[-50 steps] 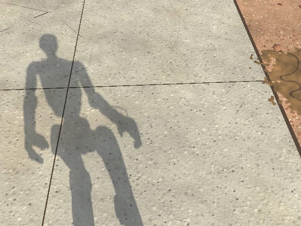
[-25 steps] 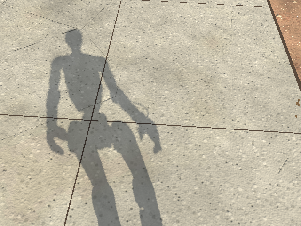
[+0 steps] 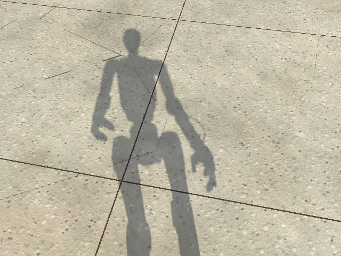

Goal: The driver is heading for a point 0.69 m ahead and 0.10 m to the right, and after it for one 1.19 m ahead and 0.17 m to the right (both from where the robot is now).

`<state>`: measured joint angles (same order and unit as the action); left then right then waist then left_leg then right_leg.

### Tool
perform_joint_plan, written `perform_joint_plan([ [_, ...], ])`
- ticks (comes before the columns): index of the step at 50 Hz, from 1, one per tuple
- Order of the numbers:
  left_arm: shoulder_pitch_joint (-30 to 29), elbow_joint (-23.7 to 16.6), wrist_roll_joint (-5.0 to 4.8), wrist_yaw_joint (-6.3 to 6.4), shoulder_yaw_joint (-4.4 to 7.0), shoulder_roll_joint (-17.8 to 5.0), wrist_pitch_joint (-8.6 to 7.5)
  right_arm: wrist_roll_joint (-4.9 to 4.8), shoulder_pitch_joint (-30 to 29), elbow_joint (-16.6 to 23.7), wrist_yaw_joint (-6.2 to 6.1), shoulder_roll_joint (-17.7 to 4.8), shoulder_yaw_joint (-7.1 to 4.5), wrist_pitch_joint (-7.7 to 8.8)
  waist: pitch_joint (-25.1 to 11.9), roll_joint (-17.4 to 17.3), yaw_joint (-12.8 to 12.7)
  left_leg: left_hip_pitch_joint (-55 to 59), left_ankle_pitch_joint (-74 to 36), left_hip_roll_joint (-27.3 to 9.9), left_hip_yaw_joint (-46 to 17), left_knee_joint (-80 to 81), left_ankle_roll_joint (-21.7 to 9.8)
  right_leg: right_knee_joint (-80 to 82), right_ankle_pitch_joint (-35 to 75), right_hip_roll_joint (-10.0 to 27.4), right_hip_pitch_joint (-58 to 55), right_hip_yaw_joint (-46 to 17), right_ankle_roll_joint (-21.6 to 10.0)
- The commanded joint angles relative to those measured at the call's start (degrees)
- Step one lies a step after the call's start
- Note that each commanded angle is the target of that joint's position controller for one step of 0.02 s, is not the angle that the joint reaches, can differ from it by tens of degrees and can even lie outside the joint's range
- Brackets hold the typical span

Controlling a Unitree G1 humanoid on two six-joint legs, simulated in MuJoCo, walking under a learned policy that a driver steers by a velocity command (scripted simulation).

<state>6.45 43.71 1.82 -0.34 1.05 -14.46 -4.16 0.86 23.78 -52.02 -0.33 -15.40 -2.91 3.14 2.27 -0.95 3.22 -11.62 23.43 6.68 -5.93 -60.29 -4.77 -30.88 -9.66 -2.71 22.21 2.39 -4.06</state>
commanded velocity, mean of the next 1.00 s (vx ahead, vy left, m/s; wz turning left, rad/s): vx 0.30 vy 0.00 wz -0.25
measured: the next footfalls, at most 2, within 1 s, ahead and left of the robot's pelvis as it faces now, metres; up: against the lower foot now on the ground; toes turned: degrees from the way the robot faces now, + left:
left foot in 0.44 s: +0.37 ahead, +0.12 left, +0.00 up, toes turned +1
right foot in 0.94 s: +0.35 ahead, -0.09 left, +0.00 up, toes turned -22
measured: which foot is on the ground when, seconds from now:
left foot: up 0.00-0.42, down 0.44-0.94, up 0.96-1.00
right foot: down 0.00-0.46, up 0.48-0.92, down 0.94-1.00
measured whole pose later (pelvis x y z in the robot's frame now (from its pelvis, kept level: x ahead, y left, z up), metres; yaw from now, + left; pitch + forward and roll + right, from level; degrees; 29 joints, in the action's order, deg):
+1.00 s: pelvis +0.31 +0.01 +0.00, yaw -20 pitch +0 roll +1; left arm 9.1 42.8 1.1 -1.0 3.3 -13.6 1.5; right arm 1.3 13.3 -47.2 -1.4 -15.6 -3.5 -2.1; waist 3.4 -2.3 1.0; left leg -20.7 30.9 -4.4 9.2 -51.3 1.1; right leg -34.6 -14.4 -1.5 19.6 2.8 -4.3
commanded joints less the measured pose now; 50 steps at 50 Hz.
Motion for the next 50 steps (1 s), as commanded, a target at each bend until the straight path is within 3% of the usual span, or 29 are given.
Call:
perform_joint_plan([
  [1, 8.33, 0.54, -0.30, 0.08, 2.06, -5.30, -0.36, 0.80, -1.89, 4.51, 0.70, -5.35, -0.89, 0.57, -1.88, 2.78, -3.61, -21.16, -4.13, -6.57, -0.49, -7.99, 0.67, 17.15, 2.79, 18.05, -18.18, -24.16, -8.98],
  [3, 9.78, 2.43, -0.73, 0.07, 1.83, -4.85, -1.18, 1.45, -1.23, 4.36, 1.46, -4.15, -0.55, -0.49, -2.11, 5.92, -2.03, -18.10, -5.08, -7.54, 0.80, -4.64, 1.62, 18.84, 9.21, 14.93, -15.14, -18.25, -7.56],
  [6, 12.85, 4.49, -1.38, -0.24, 2.18, -5.79, -2.14, 1.78, -3.95, 5.05, 2.09, -3.12, -0.18, -1.20, -1.88, 5.84, -1.70, -20.82, -7.63, -8.94, 3.16, -1.25, 2.77, 21.21, 12.87, 14.22, -15.34, -14.70, -8.44],
  [9, 15.50, 6.08, -1.44, -0.21, 2.19, -5.60, -1.84, 1.67, -12.42, 7.75, 2.43, -2.42, 0.47, -1.19, 0.59, 5.26, -3.24, -25.30, -13.47, -11.16, 5.54, 6.24, 4.13, 23.84, 13.10, 13.05, -15.81, -11.69, -8.34],
  [12, 17.92, 7.49, -1.53, -0.30, 2.27, -5.92, -1.65, 1.22, -19.09, 9.71, 2.64, -1.03, 1.44, -0.86, 1.21, 5.31, -4.86, -23.24, -19.09, -10.96, 7.74, 16.45, 4.58, 23.75, 16.31, 11.59, -16.09, -8.39, -7.16],
  [17, 21.81, 9.76, -1.16, 0.06, 2.41, -6.85, -1.22, 0.76, -25.50, 11.83, 2.18, -1.92, 1.65, -0.38, 1.93, 5.29, -6.41, -19.39, -19.76, -9.16, 8.64, 25.56, 3.14, 20.28, 21.58, 14.02, -20.51, -9.45, -6.54],
  [19, 20.99, 10.05, -0.90, 0.41, 2.70, -7.87, -0.89, 0.82, -23.96, 11.74, 1.77, -2.79, 1.31, 0.13, 1.51, 5.30, -4.92, -15.89, -16.10, -8.07, 8.22, 28.28, 2.09, 16.64, 26.14, 15.06, -22.16, -10.92, -6.00],
  [20, 20.26, 10.21, -0.93, 0.60, 2.72, -7.97, -0.72, 1.06, -20.17, 10.48, 1.35, -3.21, 1.01, 0.63, 0.36, 4.95, -3.17, -10.95, -15.26, -6.72, 8.18, 30.78, 1.50, 11.90, 33.17, 14.19, -22.40, -10.71, -5.03],
  [21, 19.72, 10.39, -1.41, 0.62, 2.59, -7.63, -0.55, 1.63, -12.79, 7.89, 0.73, -4.01, 0.51, 1.50, -3.37, 3.06, 0.00, -1.37, -19.11, -5.64, 8.63, 35.73, 0.44, 2.87, 37.40, 11.32, -21.20, -8.85, -3.51],
  [22, 19.36, 9.40, -2.21, 0.65, 2.18, -6.34, -0.80, 2.79, -4.77, 5.96, -0.11, -6.88, -0.35, 2.46, -9.42, 1.02, 2.75, 12.37, -25.95, -11.97, 3.58, 35.30, -1.17, -8.30, 27.89, 8.33, -13.44, -7.34, -1.88],
  [23, 23.73, 7.07, -4.09, 0.96, 0.75, -0.23, -0.74, 3.85, 0.41, 6.44, -0.74, -13.18, -1.80, 2.38, -18.95, -9.79, 2.44, 30.44, -45.33, -30.84, -14.38, 32.43, -7.05, -27.58, -4.58, 1.20, 3.08, -1.96, 0.81],
  [24, 24.87, 7.77, -3.12, 1.92, 2.26, -4.81, 0.28, 1.01, 0.02, 6.55, -0.42, -12.72, -2.27, 1.12, -22.55, -10.19, 1.92, 27.37, -57.30, -35.15, -22.26, 34.93, -11.77, -37.71, -24.68, -2.23, 7.08, -3.16, 0.90],
  [25, 22.54, 8.20, -1.99, 2.18, 3.13, -6.17, 1.30, -0.01, -4.00, 7.19, -0.21, -8.50, -1.18, 0.79, -15.65, -3.98, -0.38, 20.46, -57.66, -31.93, -14.02, 35.48, -10.78, -40.80, -22.48, 1.12, 8.20, -6.00, 0.79],
  [26, 20.01, 7.92, -1.59, 1.82, 3.02, -4.60, 1.73, -0.03, -8.41, 7.81, -0.29, -4.78, -0.14, 0.93, -9.21, -3.14, -1.90, 13.58, -57.06, -29.05, -7.44, 37.71, -8.95, -39.32, -19.42, 3.01, 9.02, -5.34, 1.26],
  [27, 18.90, 7.87, -1.21, 1.41, 3.18, -3.68, 2.43, 0.06, -10.64, 7.99, -0.52, -2.63, 0.50, 0.96, -5.81, -3.82, -3.19, 8.38, -53.65, -26.31, -2.82, 40.19, -6.73, -36.88, -16.87, 4.55, 8.03, -5.09, 1.75],
  [28, 18.40, 7.62, -0.51, 0.84, 3.44, -3.46, 3.34, -0.13, -11.53, 7.78, -0.93, -2.01, 0.71, 0.93, -3.86, -5.40, -4.26, 4.28, -51.16, -24.30, 0.38, 42.18, -5.73, -35.51, -14.70, 5.11, 6.48, -4.62, 2.47],
  [32, 17.55, 6.10, -0.34, -0.15, 3.82, -1.99, 5.59, 0.14, -11.61, 7.52, -1.38, -3.90, -0.01, 1.36, -5.23, -4.79, -6.39, 0.16, -51.54, -23.88, 7.07, 43.99, -6.95, -35.38, -9.23, 3.95, 5.00, -2.90, 3.85],
  [36, 10.98, 2.67, -0.01, -1.02, 3.26, -1.16, 6.63, 0.28, -11.26, 6.82, -1.82, -4.01, -0.18, 0.49, -3.84, -6.19, -5.49, 0.01, -43.95, -22.69, 12.21, 44.05, -6.37, -24.19, -3.11, 5.35, 5.84, -1.20, 4.11],
  [39, 6.96, 0.37, -0.10, -1.70, 2.79, -1.20, 6.88, 0.39, -10.00, 6.43, -1.54, -5.77, -0.83, -0.24, -4.32, -6.27, -3.94, 0.10, -40.51, -23.61, 14.00, 42.52, -6.27, -16.40, -2.36, 4.81, 1.75, 0.97, 3.33],
  [44, 3.72, -3.00, -0.32, -1.75, 3.27, -3.09, 6.99, 0.54, -8.33, 6.25, -1.09, -8.45, -2.21, -2.38, -3.76, -6.62, -2.06, 3.01, -31.01, -27.08, 12.53, 37.22, -5.07, -7.75, -11.16, 3.93, -1.13, 2.48, 1.31],
  [45, 4.50, -3.19, -0.34, -1.64, 3.32, -2.97, 6.56, 0.41, -8.52, 6.18, -1.19, -8.78, -2.44, -2.90, -3.88, -5.51, -2.81, 2.54, -28.09, -26.68, 13.35, 34.25, -3.65, -2.80, -9.53, 3.35, -3.95, 2.88, 0.66],
  [46, 6.26, -2.87, -0.14, -1.34, 3.51, -3.63, 5.78, 0.63, -7.09, 5.59, -1.20, -8.73, -2.65, -3.44, -4.82, -2.11, -3.83, 0.75, -22.85, -25.06, 14.84, 29.02, -0.93, 3.90, -3.72, 3.08, -8.84, 1.23, -0.16],
  [47, 9.10, -2.45, 0.52, -0.55, 4.76, -8.73, 4.83, 0.91, -4.28, 6.00, -0.90, -6.47, -2.25, -3.89, -6.70, 9.90, -4.05, -5.36, -11.56, -19.88, 18.79, 15.72, 2.84, 11.22, 7.29, 11.42, -15.44, -11.40, -2.29],
  [48, 10.36, -3.42, -0.40, -0.18, 6.66, -16.40, 4.88, 0.23, -6.72, 10.21, -1.08, -2.45, -1.00, -4.43, -5.58, 20.79, -4.84, -21.11, 15.90, -7.95, 17.97, 4.44, 6.92, 13.56, 26.81, 26.05, -18.73, -32.97, -12.67],
  [49, 15.68, -1.59, -1.48, 0.07, 6.90, -14.65, 5.17, 0.75, -10.53, 10.09, -1.47, -5.12, -1.43, -5.55, -7.64, 10.11, -8.17, -21.86, 15.83, -8.50, 8.84, -4.20, 7.25, 11.68, 30.74, 25.31, -19.79, -29.33, -16.61],
  [50, 13.33, -1.46, -1.48, 0.52, 6.08, -12.35, 5.50, 0.05, -10.90, 10.33, -1.37, -4.37, -1.41, -5.82, -5.90, 8.88, -6.20, -22.89, 11.70, -8.97, 6.84, -6.33, 7.19, 11.11, 29.01, 22.25, -17.75, -24.53, -16.06],
])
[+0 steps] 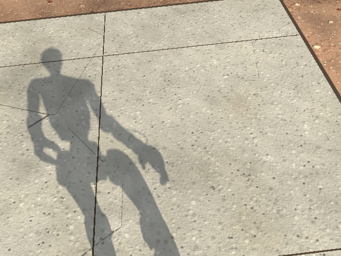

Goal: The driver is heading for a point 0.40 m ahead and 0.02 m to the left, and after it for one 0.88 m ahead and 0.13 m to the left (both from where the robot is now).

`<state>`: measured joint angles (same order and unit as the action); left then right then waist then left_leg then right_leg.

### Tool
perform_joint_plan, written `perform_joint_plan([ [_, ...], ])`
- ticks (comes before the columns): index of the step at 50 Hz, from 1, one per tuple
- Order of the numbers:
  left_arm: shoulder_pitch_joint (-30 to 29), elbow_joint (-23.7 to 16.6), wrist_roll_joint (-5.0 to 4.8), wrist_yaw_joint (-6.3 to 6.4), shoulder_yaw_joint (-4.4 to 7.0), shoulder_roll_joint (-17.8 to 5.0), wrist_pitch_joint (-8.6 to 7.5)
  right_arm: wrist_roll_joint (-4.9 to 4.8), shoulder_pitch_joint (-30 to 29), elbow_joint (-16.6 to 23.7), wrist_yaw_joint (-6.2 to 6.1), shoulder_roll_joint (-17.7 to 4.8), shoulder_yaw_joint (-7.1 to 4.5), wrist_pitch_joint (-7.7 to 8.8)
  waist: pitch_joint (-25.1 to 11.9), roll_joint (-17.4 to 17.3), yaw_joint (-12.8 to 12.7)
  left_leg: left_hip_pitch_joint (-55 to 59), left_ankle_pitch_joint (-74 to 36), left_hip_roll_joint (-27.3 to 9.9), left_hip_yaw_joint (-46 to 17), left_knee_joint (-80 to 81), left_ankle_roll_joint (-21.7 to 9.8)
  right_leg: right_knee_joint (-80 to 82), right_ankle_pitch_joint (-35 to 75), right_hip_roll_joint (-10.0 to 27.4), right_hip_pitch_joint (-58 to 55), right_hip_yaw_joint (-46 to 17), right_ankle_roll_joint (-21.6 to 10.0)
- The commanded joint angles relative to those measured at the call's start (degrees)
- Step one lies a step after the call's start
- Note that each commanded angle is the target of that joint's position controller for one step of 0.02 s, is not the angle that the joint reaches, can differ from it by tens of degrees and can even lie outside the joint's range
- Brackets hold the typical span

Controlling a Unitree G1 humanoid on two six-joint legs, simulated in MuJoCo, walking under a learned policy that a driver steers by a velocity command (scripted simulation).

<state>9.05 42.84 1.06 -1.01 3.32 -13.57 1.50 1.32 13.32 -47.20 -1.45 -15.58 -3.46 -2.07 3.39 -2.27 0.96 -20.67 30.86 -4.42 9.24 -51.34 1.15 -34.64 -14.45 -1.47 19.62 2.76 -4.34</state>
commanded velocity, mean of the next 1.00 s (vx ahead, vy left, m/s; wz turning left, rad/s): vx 0.30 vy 0.00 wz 0.06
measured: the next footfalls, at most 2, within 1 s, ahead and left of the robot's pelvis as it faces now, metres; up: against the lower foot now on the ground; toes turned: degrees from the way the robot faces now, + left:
left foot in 0.42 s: +0.14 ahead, +0.11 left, +0.00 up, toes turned -3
right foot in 0.86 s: +0.44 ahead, -0.04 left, +0.00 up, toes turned +8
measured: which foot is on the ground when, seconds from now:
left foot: up 0.00-0.40, down 0.42-0.88, up 0.90-1.00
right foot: down 0.00-0.42, up 0.44-0.84, down 0.86-1.00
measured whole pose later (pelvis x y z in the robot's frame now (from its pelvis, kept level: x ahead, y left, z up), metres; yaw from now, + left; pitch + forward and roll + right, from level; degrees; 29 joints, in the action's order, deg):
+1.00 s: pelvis +0.30 +0.01 +0.00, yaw +9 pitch +0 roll +1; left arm 6.7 46.0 0.5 0.4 0.5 -12.5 -3.0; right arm 0.8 18.5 -51.0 -1.1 -14.5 -3.3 0.5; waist 5.3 -1.4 2.4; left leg -16.6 27.9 5.3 -5.4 -60.9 -1.2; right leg -27.6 -6.2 -2.4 21.4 2.8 -4.3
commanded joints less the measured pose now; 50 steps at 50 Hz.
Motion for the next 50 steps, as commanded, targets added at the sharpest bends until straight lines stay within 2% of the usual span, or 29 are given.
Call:
perform_joint_plan([
  [1, 7.09, -1.01, -0.53, 1.50, 3.15, -10.86, 0.34, -0.51, -0.48, 5.11, 0.01, -3.97, -0.78, -0.06, -5.08, 8.22, -2.24, -13.69, -1.38, 0.86, -10.00, -12.44, 0.92, 17.12, 20.20, 16.45, -12.66, -21.41, -12.82],
  [3, 2.26, -2.57, -0.65, 1.65, 2.23, -7.68, 0.63, 1.35, -0.66, 4.83, 0.89, -6.11, -1.46, 0.72, -4.97, 9.84, -1.15, -12.62, -8.24, 1.02, -9.58, -9.14, 0.45, 20.90, 0.59, 11.40, -11.44, -20.30, -9.91],
  [4, 2.96, -2.62, -0.65, 1.35, 2.19, -7.79, 0.37, 1.56, -0.77, 4.87, 1.39, -6.11, -1.58, 0.71, -5.53, 9.07, -1.30, -12.51, -9.76, 1.57, -9.60, -8.73, 0.45, 22.23, -4.41, 10.89, -11.78, -21.29, -10.01],
  [7, 5.65, -1.63, -0.29, 0.65, 2.61, -9.33, -1.11, 1.01, -1.40, 4.95, 2.23, -4.33, -1.17, 0.95, -4.67, 7.11, -1.66, -12.96, -11.59, 1.91, -9.55, -2.75, 0.99, 24.69, -9.68, 11.06, -12.88, -22.86, -10.36],
  [11, 8.29, 0.18, 0.19, 0.55, 2.25, -9.10, -2.41, 0.90, -2.93, 4.96, 2.55, -3.26, -0.59, 1.88, -3.72, 8.83, -2.81, -10.18, -13.24, 1.85, -8.78, 6.14, 0.82, 26.25, -11.54, 11.44, -12.33, -22.42, -9.89],
  [15, 9.07, 1.25, 0.50, 0.36, 2.23, -10.34, -3.33, 0.29, -4.13, 5.10, 2.83, -3.44, -0.27, 2.64, -2.51, 8.68, -3.74, -4.58, -12.26, 2.41, -7.13, 13.00, -1.34, 26.54, -14.89, 12.80, -9.27, -21.01, -9.19],
  [17, 8.42, 1.50, 0.41, 0.37, 2.26, -10.75, -3.65, -0.04, -3.09, 4.97, 2.97, -3.49, -0.16, 2.94, -1.51, 8.08, -3.03, -0.31, -11.81, 3.01, -6.65, 15.75, -3.00, 26.49, -16.84, 13.67, -6.39, -20.31, -8.84],
  [20, 5.35, 1.43, -0.02, 0.66, 1.89, -9.76, -3.85, 0.10, 4.29, 2.21, 2.83, -2.80, -0.04, 3.89, -0.68, 4.34, 1.47, 13.73, -13.41, 5.39, -5.53, 24.89, -5.57, 20.79, -19.68, 11.50, 1.64, -15.51, -6.49],
  [21, 3.95, 0.93, 0.59, 0.83, 1.22, -7.49, -4.02, 0.25, 9.71, 0.28, 2.51, -3.88, -0.34, 4.46, -0.28, 1.15, 3.51, 19.21, -8.87, 3.47, -10.28, 28.85, -6.60, 13.46, -18.49, 8.76, 5.78, -11.79, -4.89],
  [22, 1.70, -1.20, 0.55, 0.55, -0.17, -3.04, -4.55, 0.70, 15.28, -0.69, 1.99, -8.71, -1.32, 5.18, -0.80, -9.84, 5.16, 24.02, 5.03, -8.74, -31.13, 39.63, -10.35, -3.86, -13.23, 2.00, 13.69, -2.77, -1.67],
  [23, -0.07, -3.08, 1.22, 0.35, 0.18, -5.10, -5.00, -0.24, 17.07, -1.03, 2.48, -13.20, -2.60, 5.17, 2.89, -12.39, 4.93, 24.54, 12.85, -16.76, -51.17, 46.81, -15.72, -13.17, -15.71, -2.90, 25.36, -0.67, -0.61],
  [24, 1.17, -2.41, 2.05, 0.05, 0.80, -7.57, -5.15, -0.37, 13.53, -0.30, 2.73, -11.19, -2.34, 5.01, 4.48, -5.06, 1.95, 21.61, 11.60, -16.17, -49.27, 45.51, -16.80, -19.06, -11.87, 0.75, 25.39, -4.88, -0.29],
  [25, 1.48, -1.58, 1.64, -0.54, 0.90, -7.88, -5.41, -0.65, 10.38, 0.62, 2.96, -8.90, -1.83, 5.22, 3.82, -2.41, 0.47, 19.79, 6.49, -12.81, -43.68, 44.41, -15.54, -20.29, -7.04, 2.26, 23.86, -5.63, 0.35],
  [26, 1.65, -1.10, 1.31, -0.86, 0.81, -7.60, -5.62, -0.65, 8.95, 0.95, 2.89, -7.91, -1.66, 5.49, 2.50, -2.25, -0.17, 19.66, -0.42, -9.68, -38.31, 44.48, -13.92, -19.98, -3.71, 3.18, 22.19, -5.27, 1.28],
  [28, 0.76, -0.70, 2.11, -1.17, 0.47, -6.73, -5.23, -1.09, 9.61, 0.15, 2.31, -5.99, -1.26, 6.12, 0.45, -3.09, -0.06, 20.27, -14.89, -5.60, -31.40, 44.07, -12.63, -19.61, 1.31, 3.65, 20.27, -3.89, 3.38],
  [31, -2.83, -2.05, 1.89, -1.11, -0.06, -5.52, -4.39, -1.57, 13.55, -1.71, 1.83, -5.91, -1.55, 6.39, -1.02, -2.60, 0.68, 21.76, -29.94, -4.04, -27.85, 41.86, -13.23, -18.57, 4.42, 3.40, 21.89, -2.58, 5.80],
  [34, -8.63, -4.22, 1.23, -0.81, -0.69, -4.68, -4.13, -1.31, 16.03, -2.67, 1.34, -6.05, -1.79, 5.94, 0.00, -2.72, 1.96, 21.07, -45.87, -2.75, -25.62, 38.42, -13.04, -13.16, 6.07, 2.37, 22.11, -1.41, 7.19],
  [36, -10.78, -4.84, 0.74, -0.65, -1.41, -3.40, -4.28, -1.12, 16.70, -3.13, 1.03, -5.82, -1.71, 5.39, -0.69, -3.78, 2.64, 20.00, -57.25, -1.26, -22.35, 34.98, -11.49, -7.68, 8.12, 0.80, 17.95, 0.04, 6.92],
  [38, -12.04, -5.06, 0.31, -0.40, -1.77, -3.19, -4.47, -0.82, 17.44, -3.54, 0.82, -5.32, -1.49, 4.84, -1.67, -4.69, 3.51, 19.24, -61.83, -0.59, -21.30, 32.41, -9.86, -2.80, 10.45, -0.68, 12.93, 0.83, 5.76],
  [40, -9.22, -4.04, 0.17, 0.08, -1.60, -4.34, -4.81, -0.64, 15.98, -3.31, 0.50, -5.26, -1.38, 4.67, -2.75, -5.23, 2.22, 18.18, -63.18, -0.84, -22.25, 29.69, -7.98, 1.51, 12.18, -1.45, 5.66, -0.11, 3.76],
  [42, -0.03, -0.60, 0.40, 1.00, -0.72, -6.88, -5.51, -0.94, 12.52, -2.45, 0.16, -6.64, -1.63, 5.17, -5.33, -4.39, -2.10, 18.81, -66.21, -0.64, -23.40, 22.35, -6.12, 7.21, 15.24, -1.94, -4.11, -1.36, 1.25],
  [43, 5.77, 1.13, 0.87, 1.55, -0.40, -8.01, -6.46, -1.56, 11.29, -2.11, 0.33, -6.79, -1.65, 5.60, -7.95, -2.02, -5.07, 16.35, -60.95, 1.53, -22.14, 14.44, -5.09, 11.24, 23.48, 0.93, -12.81, -2.97, -0.02],
  [44, 12.30, 1.67, 1.89, 2.18, -0.01, -11.42, -7.19, -2.17, 12.48, -0.12, 0.39, -4.18, -0.94, 5.95, -15.28, 5.09, -6.06, 8.62, -37.48, 4.81, -19.87, 1.24, -4.09, 7.00, 44.32, 14.02, -25.94, -13.93, -2.24],
  [45, 11.85, 1.67, 0.97, 1.65, 1.02, -14.60, -6.29, -4.37, 24.92, -1.95, -0.27, 0.22, -0.41, 4.84, -24.63, 17.59, -1.18, -0.89, 7.35, 13.22, -15.81, -16.81, -2.89, 4.16, 67.82, 29.27, -36.73, -31.00, -13.10],
  [46, 9.80, 0.89, -1.22, 1.22, 0.73, -10.94, -5.14, -1.68, 24.32, -4.28, -0.77, -5.21, -1.22, 3.65, -23.29, 8.84, -1.10, -1.99, 3.73, 10.91, -17.08, -20.09, -3.29, 8.65, 54.95, 26.24, -29.27, -33.13, -13.45],
  [47, 4.50, 0.40, -1.51, 1.26, -0.60, -6.32, -4.96, -0.57, 18.83, -4.27, -0.36, -4.76, -1.23, 3.05, -14.59, 5.33, -0.28, -2.43, -0.22, 9.14, -17.32, -19.20, -2.80, 12.02, 42.49, 22.39, -20.71, -26.52, -11.70],
  [48, 0.86, 0.21, -0.99, 1.41, -1.71, -3.20, -4.78, -0.04, 14.65, -3.46, 0.05, -3.63, -0.88, 2.72, -9.68, 4.47, 0.34, -2.22, -2.55, 7.52, -16.71, -15.36, -2.31, 14.97, 36.33, 19.02, -14.68, -21.74, -9.41],
  [49, 0.22, 0.83, -0.73, 1.77, -2.33, -2.18, -4.83, 0.15, 12.21, -3.18, 0.51, -3.07, -0.76, 2.06, -6.88, 6.38, 0.64, -0.52, -3.96, 6.26, -16.52, -11.58, -1.69, 17.06, 36.00, 16.59, -10.55, -17.38, -7.96],
  [50, 0.58, 1.95, -0.59, 2.01, -2.33, -2.77, -4.83, 0.40, 12.80, -3.71, 0.85, -2.35, -0.59, 1.24, -6.20, 8.52, 1.45, 3.23, -5.41, 6.23, -15.33, -9.03, -1.15, 18.14, 35.71, 14.48, -6.83, -14.22, -6.94],
])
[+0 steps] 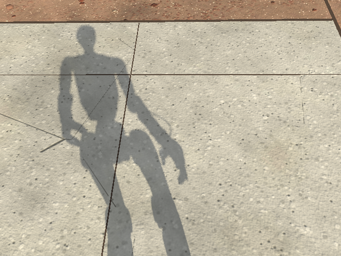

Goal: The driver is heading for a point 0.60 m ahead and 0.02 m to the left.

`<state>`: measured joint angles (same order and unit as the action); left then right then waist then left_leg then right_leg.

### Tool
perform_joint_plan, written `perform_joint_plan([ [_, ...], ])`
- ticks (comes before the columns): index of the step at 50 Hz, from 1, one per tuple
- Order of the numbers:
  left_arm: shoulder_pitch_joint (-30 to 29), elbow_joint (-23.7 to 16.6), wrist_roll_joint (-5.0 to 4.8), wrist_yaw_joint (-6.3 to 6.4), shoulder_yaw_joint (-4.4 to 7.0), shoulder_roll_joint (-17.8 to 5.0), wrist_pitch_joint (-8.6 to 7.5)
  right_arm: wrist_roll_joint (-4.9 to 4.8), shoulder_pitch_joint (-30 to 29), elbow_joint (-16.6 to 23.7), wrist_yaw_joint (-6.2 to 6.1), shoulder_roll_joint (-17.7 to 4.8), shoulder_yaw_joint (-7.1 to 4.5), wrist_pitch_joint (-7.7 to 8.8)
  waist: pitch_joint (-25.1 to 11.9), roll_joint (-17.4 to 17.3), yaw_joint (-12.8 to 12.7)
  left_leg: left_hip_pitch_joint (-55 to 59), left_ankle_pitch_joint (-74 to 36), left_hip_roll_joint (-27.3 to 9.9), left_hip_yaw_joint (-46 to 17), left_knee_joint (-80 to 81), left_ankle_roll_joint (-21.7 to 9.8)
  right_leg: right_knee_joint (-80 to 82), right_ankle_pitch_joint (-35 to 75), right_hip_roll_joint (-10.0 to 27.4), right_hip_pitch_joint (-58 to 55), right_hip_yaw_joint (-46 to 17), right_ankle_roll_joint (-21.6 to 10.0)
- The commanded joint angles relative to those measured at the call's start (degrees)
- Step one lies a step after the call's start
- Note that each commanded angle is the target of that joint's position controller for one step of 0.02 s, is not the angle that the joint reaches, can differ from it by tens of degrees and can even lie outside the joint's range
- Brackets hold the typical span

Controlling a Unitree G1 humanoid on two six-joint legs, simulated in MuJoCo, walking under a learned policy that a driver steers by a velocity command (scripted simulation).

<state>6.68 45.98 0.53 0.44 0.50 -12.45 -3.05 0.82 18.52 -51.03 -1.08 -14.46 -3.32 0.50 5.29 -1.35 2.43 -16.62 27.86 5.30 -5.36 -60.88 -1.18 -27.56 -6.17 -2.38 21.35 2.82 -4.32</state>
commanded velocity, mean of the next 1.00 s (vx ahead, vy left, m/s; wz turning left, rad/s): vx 0.04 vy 0.00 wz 0.03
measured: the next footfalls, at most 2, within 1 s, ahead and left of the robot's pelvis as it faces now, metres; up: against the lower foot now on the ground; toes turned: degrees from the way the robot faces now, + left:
left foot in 0.24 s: +0.07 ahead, +0.12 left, +0.00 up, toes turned -2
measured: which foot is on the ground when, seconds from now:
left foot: up 0.00-0.22, down 0.24-1.00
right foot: down 0.00-1.00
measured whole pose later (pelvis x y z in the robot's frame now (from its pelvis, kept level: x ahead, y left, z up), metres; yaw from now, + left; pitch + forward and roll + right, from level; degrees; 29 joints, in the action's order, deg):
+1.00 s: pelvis +0.08 +0.02 +0.01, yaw +0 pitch -1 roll +0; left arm 17.5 64.7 0.9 1.4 0.7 -9.3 0.4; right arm 0.9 19.8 -65.2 -2.3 -8.9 -0.1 0.3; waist -0.3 -0.2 -0.1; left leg -5.7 21.2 2.2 -1.7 -26.1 -3.3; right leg -30.0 -20.1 -2.7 13.8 0.8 -4.0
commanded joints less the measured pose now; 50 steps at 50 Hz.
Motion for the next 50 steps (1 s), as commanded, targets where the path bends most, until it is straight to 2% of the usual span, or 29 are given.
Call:
perform_joint_plan([
  [1, 3.27, -0.38, 0.25, 0.52, 0.50, -4.33, -0.48, 0.77, 8.37, -0.70, 0.55, -2.81, -0.49, -1.89, -8.68, 7.99, 0.54, 2.04, -3.20, -3.12, 0.12, 2.81, 1.42, 11.16, 28.10, 14.25, -6.92, -12.27, -6.64],
  [2, 3.44, 0.23, 0.43, 0.50, 0.51, -4.69, -0.67, 0.53, 8.65, -1.27, 0.49, -2.24, -0.25, -2.23, -9.27, 7.89, 0.99, 3.63, -3.10, -2.98, 0.85, 5.98, 1.62, 11.21, 27.46, 13.65, -6.35, -11.06, -6.48],
  [4, 3.84, 1.22, 0.66, 0.51, 0.54, -5.49, -0.60, 0.49, 6.57, -1.87, 0.15, -1.84, 0.14, -2.89, -9.28, 8.15, 0.64, 4.20, -2.27, -3.41, 2.27, 13.22, 1.77, 12.09, 19.45, 13.31, -6.41, -10.86, -6.54],
  [8, 4.97, 2.72, 0.62, 0.51, 1.19, -7.45, 1.17, 0.39, 1.26, -2.41, -0.17, -2.46, 0.59, -3.69, -7.37, 9.24, -1.24, 6.01, -6.13, -3.97, 4.28, 22.81, 1.05, 15.62, -8.52, 12.89, -3.71, -13.81, -6.13],
  [11, 4.59, 3.56, 0.00, 0.79, 1.18, -7.09, 2.52, 0.65, 1.42, -4.20, -0.28, -1.49, 1.21, -2.90, -4.38, 6.46, -0.10, 12.21, -13.00, -4.15, 4.85, 34.12, -0.68, 16.04, -20.97, 11.88, 2.14, -14.46, -3.24],
  [12, 5.77, 4.18, 0.02, 0.80, 1.05, -6.43, 2.64, 1.03, 1.00, -4.30, -0.48, -2.03, 1.41, -2.36, -3.13, 4.46, -0.24, 13.42, -14.73, -6.31, 1.64, 38.30, -1.52, 15.98, -22.97, 11.38, 3.80, -14.59, -1.02],
  [13, 6.53, 4.27, -0.09, 0.62, 0.93, -5.62, 2.61, 1.53, 1.17, -4.27, -0.80, -3.58, 1.45, -1.65, -2.55, 1.67, -1.04, 12.81, -12.31, -11.18, -4.31, 42.36, -2.70, 13.28, -20.67, 9.77, 3.83, -13.47, 0.87],
  [14, 7.97, 4.88, -0.82, 0.50, 0.98, -4.45, 2.85, 0.44, -1.63, -4.87, -0.75, -4.89, 1.33, -1.18, 0.54, -4.51, -3.82, 2.12, -6.07, -12.81, -7.33, 44.55, -4.10, 11.80, -14.15, 4.97, -1.78, -8.10, 1.84],
  [15, 8.19, 6.24, -0.40, 0.37, 0.90, -4.35, 2.85, 0.10, -3.12, -5.16, -0.60, -2.68, 1.94, -0.50, 0.02, -4.53, -4.08, -2.92, -3.85, -12.99, -7.59, 46.96, -3.41, 9.04, -7.43, 4.60, -10.00, -7.36, 1.87],
  [17, 10.25, 8.20, -0.02, 0.32, 0.96, -4.32, 2.54, -0.24, -3.86, -6.09, -0.68, -2.54, 2.07, 0.36, -1.81, -3.73, -4.93, -3.14, -7.19, -10.98, -4.98, 47.04, -1.55, 8.30, -3.36, 5.82, -15.33, -8.03, 1.23],
  [18, 10.42, 8.88, 0.17, 0.35, 1.17, -5.04, 2.41, -0.41, -3.43, -6.54, -0.86, -2.54, 2.09, 0.50, -2.01, -2.77, -4.68, -1.33, -9.77, -10.21, -3.91, 46.06, -1.30, 8.56, -3.23, 6.33, -14.72, -8.57, 0.86],
  [21, 10.08, 10.54, 0.05, 0.60, 0.86, -4.29, 2.13, -0.39, -1.31, -8.22, -0.93, -1.56, 2.23, 0.33, -2.06, 0.09, -3.47, 3.51, -14.42, -9.57, -2.50, 43.99, -1.81, 9.95, -3.92, 6.85, -11.30, -9.16, 0.72],
  [24, 9.84, 11.94, -0.02, 0.88, 0.65, -3.67, 2.21, -0.25, -0.46, -9.45, -1.02, -1.21, 2.39, 0.18, -1.90, 1.15, -3.03, 4.39, -15.56, -9.69, -2.26, 43.59, -2.14, 10.20, -3.46, 6.73, -11.04, -9.00, 0.98],
  [43, 11.96, 18.26, -0.05, 1.84, 0.16, -1.30, 2.68, -0.30, 1.82, -14.15, -1.73, 1.26, 3.47, 0.21, -1.49, 0.93, -3.08, 5.86, -20.01, -9.72, -1.18, 43.18, -2.04, 8.49, 2.16, 7.00, -13.14, -8.65, 0.86],
  [44, 12.35, 18.56, -0.01, 1.81, 0.13, -1.07, 2.75, -0.19, 2.65, -14.49, -1.71, 1.45, 3.50, 0.19, -2.57, 0.93, -2.98, 6.21, -15.39, -9.24, -0.99, 43.64, -2.27, 8.63, -2.62, 6.41, -13.46, -8.40, 0.75],
  [46, 12.15, 18.32, 0.10, 1.65, 0.83, -2.31, 3.17, 0.11, 3.59, -14.45, -1.58, 0.06, 2.77, -0.12, -1.12, 0.31, -2.71, 4.39, -0.57, -7.73, -1.03, 42.62, -3.98, 6.16, -17.61, 4.08, -10.61, -7.27, -0.47],
  [47, 11.91, 17.89, 0.29, 1.43, 1.13, -2.59, 3.36, 0.25, 3.69, -13.97, -1.42, -0.52, 2.45, -0.32, 0.94, -0.51, -2.49, 2.57, 7.40, -8.04, -2.61, 42.87, -5.28, 4.91, -25.21, 3.34, -7.37, -7.20, -1.26],
  [49, 9.58, 16.19, 0.52, 0.85, 1.05, -1.20, 3.04, 0.10, 6.38, -13.66, -1.25, -0.98, 2.03, -0.17, 5.54, -2.47, -0.86, 2.73, 16.26, -11.28, -8.71, 45.77, -8.13, 0.44, -28.90, 2.11, 0.88, -6.70, -1.64],
  [50, 7.52, 14.94, 0.75, 0.48, 0.78, 0.34, 2.46, 0.00, 8.89, -14.18, -1.31, -1.90, 1.58, 0.13, 6.32, -5.44, 0.35, 6.01, 18.00, -14.79, -14.05, 49.26, -10.03, -4.79, -24.47, 0.62, 5.13, -3.92, -0.98],
])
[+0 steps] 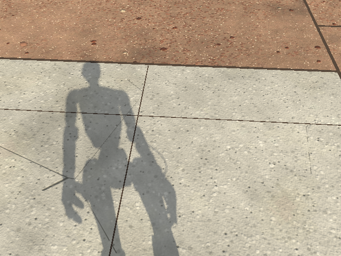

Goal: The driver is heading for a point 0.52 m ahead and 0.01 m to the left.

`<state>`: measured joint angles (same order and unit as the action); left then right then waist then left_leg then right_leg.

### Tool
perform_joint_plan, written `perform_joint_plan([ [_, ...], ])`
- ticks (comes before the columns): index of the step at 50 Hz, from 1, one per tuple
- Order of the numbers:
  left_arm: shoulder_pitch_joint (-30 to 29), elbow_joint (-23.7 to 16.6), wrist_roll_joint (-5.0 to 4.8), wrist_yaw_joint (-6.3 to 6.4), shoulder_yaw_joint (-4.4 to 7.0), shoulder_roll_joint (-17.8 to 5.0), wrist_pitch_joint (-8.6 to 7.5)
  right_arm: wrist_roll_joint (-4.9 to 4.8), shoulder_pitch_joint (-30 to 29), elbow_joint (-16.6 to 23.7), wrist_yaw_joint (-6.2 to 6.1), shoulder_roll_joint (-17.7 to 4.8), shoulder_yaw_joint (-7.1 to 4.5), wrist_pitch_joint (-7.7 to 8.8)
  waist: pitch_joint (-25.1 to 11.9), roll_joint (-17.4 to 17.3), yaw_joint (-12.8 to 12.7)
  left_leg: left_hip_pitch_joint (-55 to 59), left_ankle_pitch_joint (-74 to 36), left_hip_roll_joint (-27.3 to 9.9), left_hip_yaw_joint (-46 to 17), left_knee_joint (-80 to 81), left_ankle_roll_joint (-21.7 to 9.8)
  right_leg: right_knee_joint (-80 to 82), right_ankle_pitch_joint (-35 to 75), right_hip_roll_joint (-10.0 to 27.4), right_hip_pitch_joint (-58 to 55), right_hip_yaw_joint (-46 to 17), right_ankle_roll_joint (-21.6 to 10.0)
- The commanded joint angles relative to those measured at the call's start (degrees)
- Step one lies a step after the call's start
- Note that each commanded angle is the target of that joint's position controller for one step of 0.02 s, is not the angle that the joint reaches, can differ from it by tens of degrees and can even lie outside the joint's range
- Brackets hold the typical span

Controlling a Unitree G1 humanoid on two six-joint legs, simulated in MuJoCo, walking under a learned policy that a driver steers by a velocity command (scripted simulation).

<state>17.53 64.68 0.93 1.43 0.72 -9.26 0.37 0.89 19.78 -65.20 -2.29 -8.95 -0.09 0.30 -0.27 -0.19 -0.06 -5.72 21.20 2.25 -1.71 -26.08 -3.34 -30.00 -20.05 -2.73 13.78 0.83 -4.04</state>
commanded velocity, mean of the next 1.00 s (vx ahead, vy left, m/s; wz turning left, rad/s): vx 0.23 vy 0.00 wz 0.09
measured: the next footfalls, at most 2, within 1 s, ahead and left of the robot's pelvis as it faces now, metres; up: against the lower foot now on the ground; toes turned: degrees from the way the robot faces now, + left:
left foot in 0.62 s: +0.42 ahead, +0.01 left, +0.00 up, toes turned +4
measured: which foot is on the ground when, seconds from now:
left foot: down 0.00-0.18, up 0.20-0.60, down 0.62-1.00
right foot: down 0.00-0.62, up 0.64-1.00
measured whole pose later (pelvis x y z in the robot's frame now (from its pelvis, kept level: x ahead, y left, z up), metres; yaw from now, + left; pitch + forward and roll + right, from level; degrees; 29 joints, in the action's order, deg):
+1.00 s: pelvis +0.32 -0.04 +0.00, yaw +6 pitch +0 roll +0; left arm 11.1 56.7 1.2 2.5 2.1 -10.1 2.0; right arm 1.7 14.2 -56.8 -1.0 -11.0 -2.1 0.5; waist 1.6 0.5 1.6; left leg -16.3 5.3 6.4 1.6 -21.4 -7.1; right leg -43.4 -21.8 1.6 21.8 -1.8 -0.4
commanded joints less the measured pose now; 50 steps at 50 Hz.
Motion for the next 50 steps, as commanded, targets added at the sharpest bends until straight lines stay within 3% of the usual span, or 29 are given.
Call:
perform_joint_plan([
  [1, -5.14, -5.01, 0.97, -0.90, 0.41, -2.07, -1.63, 0.01, 8.82, -0.43, -0.17, -8.94, -2.39, 0.65, 12.80, -9.11, 3.30, -1.94, 24.15, -16.33, -22.76, 17.59, -9.98, -7.38, -4.30, 0.73, 16.28, 1.87, -0.64],
  [2, -6.84, -6.13, 1.36, -1.17, 0.74, -3.19, -2.29, 0.21, 8.81, -0.26, -0.13, -9.41, -2.85, 1.00, 13.28, -8.42, 3.68, -0.90, 20.93, -18.82, -24.88, 18.81, -11.35, -10.77, -2.42, 2.49, 18.62, 1.90, -0.55],
  [4, -7.70, -8.00, 1.02, -1.78, 1.46, -4.88, -3.52, 0.70, 8.62, -0.02, 0.16, -9.64, -3.31, 1.93, 12.75, -7.31, 2.89, 1.41, 13.17, -19.81, -24.22, 17.75, -12.03, -12.79, -4.56, 4.47, 20.78, 0.65, -0.72],
  [6, -6.72, -8.71, 0.17, -2.28, 1.87, -4.77, -4.43, 0.39, 6.72, 0.64, 0.33, -9.01, -3.47, 2.67, 11.71, -6.58, 1.13, 0.55, 5.25, -17.21, -18.55, 15.51, -10.00, -7.54, -2.99, 4.20, 15.60, 1.76, -0.60],
  [8, 2.51, -5.93, -0.50, -2.45, 2.34, -3.57, -4.84, -0.23, 2.57, 1.96, 0.54, -9.05, -3.59, 2.98, 9.22, -5.01, -4.13, -9.87, -2.45, -12.58, -11.04, 9.54, -6.99, 2.00, 3.86, 0.46, -3.85, 4.97, -0.63],
  [9, 10.20, -3.33, -0.44, -2.01, 3.38, -5.27, -5.01, -0.10, 1.40, 2.72, 0.83, -8.21, -3.30, 3.55, 6.13, -0.97, -7.33, -17.18, -8.80, -9.14, -6.60, 0.99, -5.13, 4.44, 3.89, 0.63, -17.27, 1.91, -1.09],
  [10, 18.79, -2.09, 0.44, -1.16, 4.96, -11.11, -5.30, -0.46, -0.23, 5.18, 1.56, -4.44, -2.19, 4.19, 2.14, 13.19, -10.61, -26.90, -4.97, -1.51, 2.43, -19.12, -1.67, 15.40, -10.71, 14.89, -26.44, -20.00, -4.91],
  [11, 23.55, 0.02, 0.14, -1.22, 5.37, -13.44, -4.46, 0.69, -0.32, 6.78, 1.96, -5.35, -2.61, 4.35, 1.29, 17.92, -9.58, -34.69, 9.65, 1.99, 3.77, -33.06, -1.16, 21.58, -13.14, 23.87, -27.13, -37.84, -9.17],
  [12, 16.67, -1.65, 0.36, -1.06, 4.32, -10.04, -3.93, 1.67, -2.61, 7.13, 2.27, -6.88, -3.13, 4.04, 6.00, 7.22, -5.55, -36.68, 6.24, -2.73, 0.23, -40.02, -2.24, 20.39, -14.06, 23.51, -21.04, -34.25, -9.02],
  [13, 10.64, -3.95, 0.39, -1.25, 3.81, -8.54, -4.17, 1.34, -3.51, 7.21, 2.86, -5.18, -2.78, 4.29, 8.44, 2.40, -3.45, -36.03, -0.06, -4.93, -0.59, -40.66, -2.53, 20.71, -9.43, 21.57, -15.76, -28.74, -8.22],
  [14, 7.23, -5.14, 0.39, -1.29, 3.45, -7.95, -4.59, 0.92, -3.37, 7.05, 3.29, -4.19, -2.64, 4.54, 8.35, 0.98, -1.65, -33.95, -4.34, -6.33, -0.48, -39.21, -2.32, 21.73, -3.80, 19.18, -12.97, -23.39, -7.22],
  [16, 6.68, -4.93, 0.11, -1.07, 2.37, -5.71, -5.55, 1.36, -2.55, 6.88, 3.82, -4.45, -2.93, 3.80, 6.96, 2.48, 0.05, -31.65, -7.53, -7.05, 1.12, -36.66, -1.08, 22.34, 7.98, 15.57, -12.24, -15.58, -5.83],
  [19, 11.77, -2.70, -0.18, -0.70, 1.72, -5.59, -6.29, 1.20, -5.98, 8.48, 4.06, -4.77, -3.24, 2.60, 6.20, 3.92, 0.11, -34.43, -9.77, -6.14, 4.10, -34.45, 0.20, 20.79, 27.02, 13.96, -15.07, -9.15, -5.62],
  [22, 12.00, -2.37, 0.01, -0.44, 0.75, -4.82, -6.30, 0.65, -13.17, 11.23, 3.73, -3.11, -2.41, 2.38, 8.09, 3.96, -0.15, -31.46, -13.12, -3.75, 7.64, -24.13, 1.32, 18.60, 48.41, 11.42, -11.41, -2.69, -4.43],
  [24, 12.46, -1.86, -0.06, -0.07, 0.19, -4.36, -6.16, 0.10, -17.01, 12.41, 3.41, -1.75, -1.52, 2.52, 8.17, 5.25, -1.05, -24.65, -16.74, -1.24, 10.23, -14.12, 1.23, 16.81, 54.56, 9.52, -8.39, 0.16, -2.94],
  [26, 12.99, -1.23, -0.02, 0.32, 0.23, -5.51, -6.15, -0.26, -15.38, 11.79, 2.82, -2.64, -1.36, 2.55, 5.79, 7.11, -0.61, -18.30, -19.80, 0.91, 11.06, -9.94, 0.18, 13.52, 59.54, 9.93, -9.27, 0.80, -2.26],
  [28, 10.75, -1.52, -0.09, 0.87, 0.49, -6.50, -6.41, -0.16, -8.34, 9.34, 2.08, -5.05, -2.02, 2.85, 2.28, 7.78, 2.46, -10.94, -19.53, 2.62, 9.81, -8.74, -2.24, 6.56, 65.58, 11.36, -10.78, 1.10, -1.41],
  [30, 6.93, -2.31, -0.73, 1.26, 1.10, -7.88, -6.12, 0.79, 1.69, 6.25, 1.68, -7.30, -3.16, 3.96, -1.21, 5.71, 8.09, -1.70, -25.73, 1.66, 7.29, 0.17, -4.57, -9.18, 58.15, 10.70, -10.74, 2.49, -0.52],
  [31, 6.83, -3.81, -1.12, 1.36, 1.17, -7.62, -6.11, 1.72, 5.67, 5.84, 1.54, -10.88, -4.17, 4.49, -5.50, 0.95, 9.02, 7.36, -44.42, -6.19, -0.21, -1.07, -6.83, -23.82, 37.46, 7.32, -3.95, 4.39, 0.34],
  [32, 14.93, -4.17, -1.96, 1.42, 0.61, -1.67, -5.30, 1.77, 4.79, 6.93, 1.78, -14.95, -4.94, 4.22, -13.20, -11.10, 3.34, 19.51, -80.90, -23.13, -19.53, -6.52, -17.58, -46.52, -15.83, -2.02, 9.34, 5.17, 2.09],
  [33, 17.12, -3.77, -0.95, 1.20, 1.20, -4.20, -4.18, -1.33, 2.85, 7.97, 2.39, -14.34, -5.09, 3.43, -18.97, -5.10, 2.57, 18.05, -69.02, -24.75, -27.35, -0.56, -22.49, -51.75, -12.94, -0.78, 11.70, -2.18, 2.24],
  [34, 10.77, -5.67, 0.29, 1.01, 1.62, -5.43, -3.66, -1.78, -4.32, 10.44, 2.13, -12.50, -4.94, 2.67, -10.34, -2.80, 1.90, 9.00, -51.78, -22.26, -24.71, 4.00, -21.85, -52.10, -8.99, 1.11, 15.47, -2.44, 2.33],
  [35, 6.46, -6.90, 1.10, 0.75, 1.89, -5.67, -3.53, -1.43, -7.99, 11.30, 1.84, -9.34, -4.07, 2.29, -4.07, 0.20, 0.88, 1.58, -43.54, -19.48, -20.64, 7.38, -19.16, -48.44, -5.84, 2.84, 16.31, -2.74, 2.32],
  [36, 4.58, -7.52, 1.36, 0.60, 2.30, -6.06, -3.08, -0.95, -8.24, 11.21, 1.50, -7.41, -3.55, 2.17, -1.34, 1.61, -0.02, -3.29, -42.25, -17.13, -17.07, 9.10, -16.94, -44.63, -4.35, 4.03, 14.93, -2.96, 2.58],
  [38, 6.06, -7.34, 1.38, 0.58, 2.09, -3.93, -1.14, -0.22, -6.87, 10.50, 1.08, -6.02, -3.00, 2.15, -1.22, 0.46, -1.73, -10.19, -40.87, -13.92, -11.50, 10.28, -13.99, -37.91, -3.30, 4.42, 8.68, -2.51, 3.05],
  [40, 6.75, -7.16, 0.87, 0.73, 1.91, -2.66, -0.01, 0.51, -6.25, 10.58, 1.23, -7.16, -3.07, 2.43, -2.74, -0.89, -2.40, -12.14, -40.18, -12.43, -9.13, 10.59, -12.83, -33.26, -2.80, 3.64, 5.98, -1.61, 3.49],
  [44, 1.59, -8.46, 0.72, 1.19, 2.20, -4.15, 1.49, 0.88, -4.89, 10.56, 1.37, -8.64, -3.15, 1.80, -2.79, -4.50, -0.89, -11.90, -20.89, -11.25, -9.69, 13.58, -10.26, -22.33, -1.34, 3.87, 6.42, -1.18, 3.87],
  [47, -1.61, -9.01, 0.36, 1.20, 2.19, -4.62, 1.82, 0.77, -4.81, 10.66, 1.20, -9.05, -3.23, 0.84, -1.46, -5.55, 0.27, -12.09, -5.55, -11.14, -11.82, 15.98, -8.97, -16.37, -0.95, 3.53, 5.36, -1.07, 3.83],
  [50, -2.15, -8.56, -0.07, 1.37, 1.96, -4.33, 1.48, 0.80, -4.80, 10.42, 0.87, -8.97, -3.14, 0.09, 0.02, -4.99, 0.87, -11.43, -2.00, -11.98, -13.58, 15.95, -8.94, -10.04, -2.41, 2.85, 3.16, -0.74, 3.58],
])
